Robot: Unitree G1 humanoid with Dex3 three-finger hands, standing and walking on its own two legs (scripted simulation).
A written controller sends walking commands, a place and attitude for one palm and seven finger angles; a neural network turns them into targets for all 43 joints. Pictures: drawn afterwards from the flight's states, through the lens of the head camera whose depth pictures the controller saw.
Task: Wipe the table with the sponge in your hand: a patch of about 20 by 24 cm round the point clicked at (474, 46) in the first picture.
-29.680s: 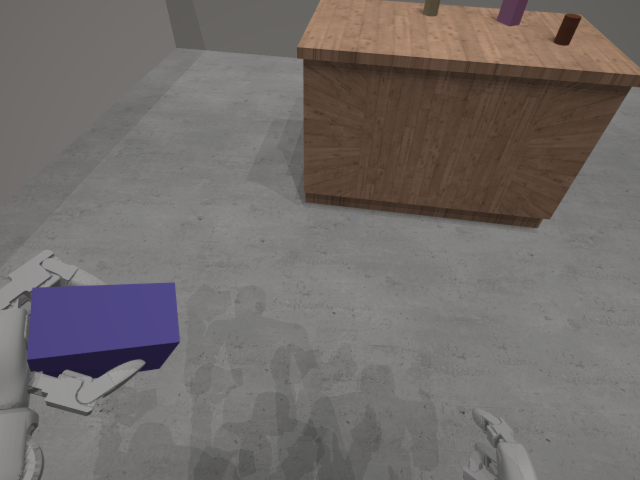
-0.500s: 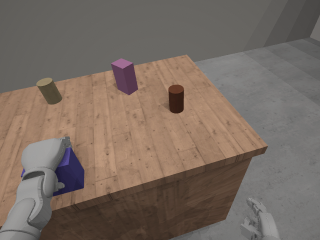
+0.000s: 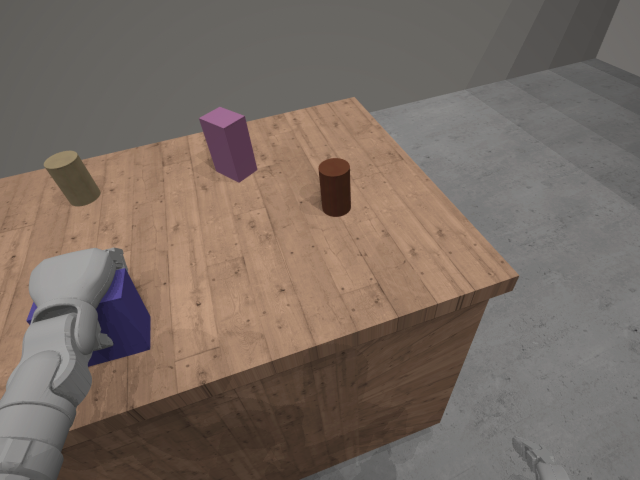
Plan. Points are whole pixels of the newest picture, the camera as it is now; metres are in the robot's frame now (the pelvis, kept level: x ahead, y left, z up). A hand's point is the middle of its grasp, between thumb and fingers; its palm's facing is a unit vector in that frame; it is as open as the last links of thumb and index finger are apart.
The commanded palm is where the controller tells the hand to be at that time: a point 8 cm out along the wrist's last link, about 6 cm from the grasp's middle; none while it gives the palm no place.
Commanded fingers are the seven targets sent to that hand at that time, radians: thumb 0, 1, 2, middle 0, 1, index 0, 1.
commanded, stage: wipe forward along the first lane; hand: left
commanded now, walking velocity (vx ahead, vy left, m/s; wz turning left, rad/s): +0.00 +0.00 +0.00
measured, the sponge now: (102, 328) +0.29 +0.34 +0.04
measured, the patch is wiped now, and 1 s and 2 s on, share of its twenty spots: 0.25 0.35 0.50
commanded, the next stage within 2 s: slide across to the middle lane in 0.80 s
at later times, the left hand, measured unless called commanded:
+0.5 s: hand (99, 269) +0.35 +0.36 +0.08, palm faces -0.12 +0.04 -0.99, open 9.8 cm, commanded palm +0.34 +0.35 +0.11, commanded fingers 0.00 0.10 1.30 -1.20 -1.60 -1.20 -1.60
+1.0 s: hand (102, 248) +0.40 +0.38 +0.08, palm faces -0.12 +0.05 -0.99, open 9.8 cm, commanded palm +0.38 +0.36 +0.12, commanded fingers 0.00 0.10 1.30 -1.20 -1.60 -1.20 -1.60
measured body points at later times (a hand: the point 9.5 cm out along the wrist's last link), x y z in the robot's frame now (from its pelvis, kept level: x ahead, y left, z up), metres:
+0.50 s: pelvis +0.00 +0.00 -0.01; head +0.01 -0.02 +0.44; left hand +0.36 +0.35 +0.13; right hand +0.11 -0.27 -0.13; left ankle +0.07 +0.13 -0.72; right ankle +0.00 -0.10 -0.72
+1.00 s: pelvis +0.01 +0.02 +0.00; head +0.04 +0.01 +0.45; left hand +0.40 +0.37 +0.13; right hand +0.11 -0.25 -0.13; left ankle +0.07 +0.13 -0.72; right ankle +0.00 -0.10 -0.72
